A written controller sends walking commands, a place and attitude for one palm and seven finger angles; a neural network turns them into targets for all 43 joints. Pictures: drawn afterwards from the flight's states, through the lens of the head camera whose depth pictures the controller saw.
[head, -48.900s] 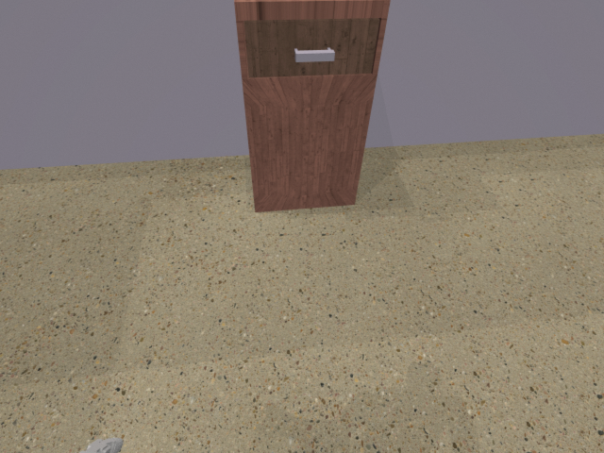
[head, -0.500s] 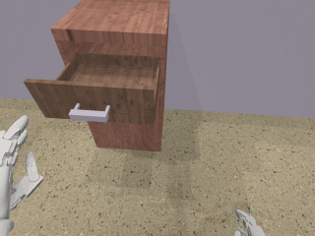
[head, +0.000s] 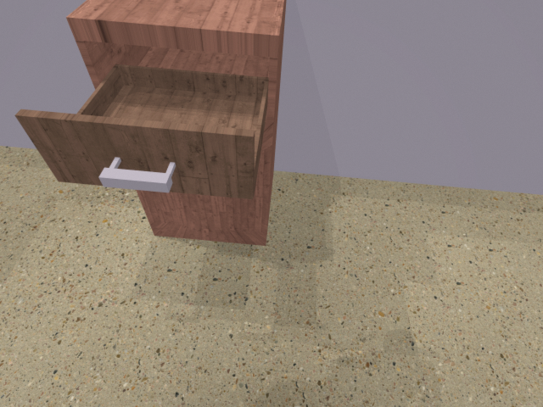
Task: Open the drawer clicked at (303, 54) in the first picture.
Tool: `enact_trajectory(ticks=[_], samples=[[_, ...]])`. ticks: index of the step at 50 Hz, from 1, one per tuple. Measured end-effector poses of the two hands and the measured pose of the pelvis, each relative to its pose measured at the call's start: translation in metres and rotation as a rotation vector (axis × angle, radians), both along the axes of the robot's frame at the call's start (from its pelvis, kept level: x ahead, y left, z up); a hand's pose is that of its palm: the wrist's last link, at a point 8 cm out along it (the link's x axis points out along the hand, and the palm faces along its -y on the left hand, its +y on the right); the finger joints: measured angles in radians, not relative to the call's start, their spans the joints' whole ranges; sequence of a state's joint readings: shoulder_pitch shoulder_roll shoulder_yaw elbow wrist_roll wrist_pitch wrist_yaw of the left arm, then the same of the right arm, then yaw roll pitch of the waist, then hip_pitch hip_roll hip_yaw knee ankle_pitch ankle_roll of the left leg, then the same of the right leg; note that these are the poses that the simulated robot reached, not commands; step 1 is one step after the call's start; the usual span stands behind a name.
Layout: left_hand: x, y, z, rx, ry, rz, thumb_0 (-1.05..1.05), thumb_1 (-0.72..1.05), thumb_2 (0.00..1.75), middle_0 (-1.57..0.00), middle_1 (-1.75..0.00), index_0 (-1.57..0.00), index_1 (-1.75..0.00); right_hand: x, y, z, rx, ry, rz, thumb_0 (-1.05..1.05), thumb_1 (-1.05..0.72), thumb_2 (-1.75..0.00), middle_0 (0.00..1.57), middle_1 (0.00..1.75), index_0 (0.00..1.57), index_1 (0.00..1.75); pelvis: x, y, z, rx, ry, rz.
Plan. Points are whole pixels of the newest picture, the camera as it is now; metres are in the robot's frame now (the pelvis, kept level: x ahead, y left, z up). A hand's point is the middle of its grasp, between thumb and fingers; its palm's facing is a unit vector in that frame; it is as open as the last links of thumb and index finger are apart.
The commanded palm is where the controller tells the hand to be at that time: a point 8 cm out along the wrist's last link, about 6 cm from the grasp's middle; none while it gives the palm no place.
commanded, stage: let the arm hang, fingers relaxed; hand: left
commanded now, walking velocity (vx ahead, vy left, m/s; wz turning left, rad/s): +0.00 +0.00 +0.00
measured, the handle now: (140, 172) +0.52 +0.29 -0.01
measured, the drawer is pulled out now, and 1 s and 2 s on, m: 0.30 0.30 0.30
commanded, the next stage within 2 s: look to check the result in 0.70 s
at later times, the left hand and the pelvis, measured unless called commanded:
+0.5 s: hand out of the picture +0.01 +0.19 -0.16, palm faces +0.05 -0.98 -0.20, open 7.4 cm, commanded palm none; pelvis -0.01 +0.01 +0.01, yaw +0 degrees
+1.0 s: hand out of the picture +0.02 +0.21 -0.16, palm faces +0.00 -0.98 -0.21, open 7.4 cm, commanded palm none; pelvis +0.01 +0.03 +0.02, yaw -1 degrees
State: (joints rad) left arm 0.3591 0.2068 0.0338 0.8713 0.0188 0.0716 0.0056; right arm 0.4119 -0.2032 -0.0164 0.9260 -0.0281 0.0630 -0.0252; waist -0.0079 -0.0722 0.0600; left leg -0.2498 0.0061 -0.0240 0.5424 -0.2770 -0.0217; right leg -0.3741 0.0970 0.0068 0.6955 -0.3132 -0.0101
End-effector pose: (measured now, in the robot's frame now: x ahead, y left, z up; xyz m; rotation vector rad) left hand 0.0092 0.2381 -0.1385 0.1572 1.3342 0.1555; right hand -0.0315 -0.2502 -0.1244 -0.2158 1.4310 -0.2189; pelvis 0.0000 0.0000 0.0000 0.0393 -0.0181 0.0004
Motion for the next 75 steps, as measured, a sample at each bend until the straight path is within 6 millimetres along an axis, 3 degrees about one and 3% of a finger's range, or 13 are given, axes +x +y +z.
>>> enact_trajectory(ticks=[2,5,10,17,26,34,40,46,62,75], samples=[[-0.021,0.001,-0.001,0.016,0.047,0.019,0.01,0.96,0.89,-0.21,-0.30,-0.21,-0.30,-0.009,0.000,-0.006,0.014,0.043,-0.010,0.01,-0.91,-0.90,0.20,0.30,0.19,0.30,0.001,-0.005,-0.002,0.003,0.004,-0.006],[-0.045,0.000,0.006,0.034,0.114,0.029,0.01,0.94,0.89,-0.21,-0.30,-0.20,-0.30,-0.007,0.004,-0.009,0.043,0.038,-0.020,0.01,-0.91,-0.90,0.20,0.30,0.19,0.30,-0.003,-0.010,0.002,-0.021,-0.008,0.010],[-0.057,0.004,0.016,0.063,0.118,0.068,0.01,0.92,0.89,-0.20,-0.30,-0.20,-0.30,0.013,0.011,-0.008,0.072,-0.020,-0.008,0.01,-0.91,-0.90,0.20,0.30,0.20,0.30,-0.008,-0.009,0.010,-0.040,-0.014,0.027],[-0.034,0.008,0.013,0.050,0.033,0.080,0.01,0.91,0.89,-0.20,-0.30,-0.20,-0.30,0.029,0.023,-0.006,0.067,-0.093,0.023,0.00,-0.91,-0.90,0.20,0.30,0.19,0.30,-0.013,-0.001,0.012,-0.056,-0.007,0.030],[-0.003,-0.001,0.012,-0.004,-0.025,0.015,0.01,0.91,0.89,-0.20,-0.30,-0.20,-0.30,0.011,0.042,-0.006,0.091,-0.071,-0.012,0.00,-0.91,-0.90,0.20,0.30,0.20,0.30,-0.012,0.010,0.015,-0.036,-0.012,0.003],[-0.003,0.005,0.012,0.004,0.023,0.000,0.01,0.91,0.89,-0.20,-0.30,-0.20,-0.30,-0.013,0.053,-0.007,0.102,0.014,-0.053,0.00,-0.91,-0.90,0.20,0.30,0.20,0.30,-0.005,0.015,0.015,-0.038,-0.008,-0.005],[-0.005,0.011,0.011,0.010,0.065,0.000,0.01,0.91,0.89,-0.20,-0.30,-0.20,-0.30,-0.018,0.057,-0.005,0.096,0.054,-0.069,0.00,-0.91,-0.90,0.20,0.30,0.20,0.30,0.002,0.019,0.016,-0.039,-0.005,-0.008],[0.000,0.014,0.011,0.010,0.079,-0.002,0.01,0.91,0.89,-0.20,-0.30,-0.20,-0.30,-0.005,0.059,-0.005,0.090,0.045,-0.066,0.00,-0.91,-0.90,0.20,0.30,0.19,0.30,0.009,0.023,0.016,-0.040,-0.004,-0.010],[0.032,0.019,0.011,0.013,0.026,-0.021,0.01,0.90,0.89,-0.20,-0.30,-0.20,-0.30,0.053,0.056,-0.006,0.076,-0.069,-0.034,0.00,-0.91,-0.90,0.20,0.30,0.20,0.30,0.023,0.028,0.016,-0.040,-0.002,-0.015],[0.045,0.026,0.013,0.029,0.013,-0.030,0.01,0.90,0.89,-0.20,-0.30,-0.20,-0.30,0.056,0.043,-0.002,0.047,-0.056,-0.031,0.00,-0.91,-0.90,0.20,0.30,0.20,0.30,0.027,0.026,0.017,-0.041,-0.002,-0.014]])
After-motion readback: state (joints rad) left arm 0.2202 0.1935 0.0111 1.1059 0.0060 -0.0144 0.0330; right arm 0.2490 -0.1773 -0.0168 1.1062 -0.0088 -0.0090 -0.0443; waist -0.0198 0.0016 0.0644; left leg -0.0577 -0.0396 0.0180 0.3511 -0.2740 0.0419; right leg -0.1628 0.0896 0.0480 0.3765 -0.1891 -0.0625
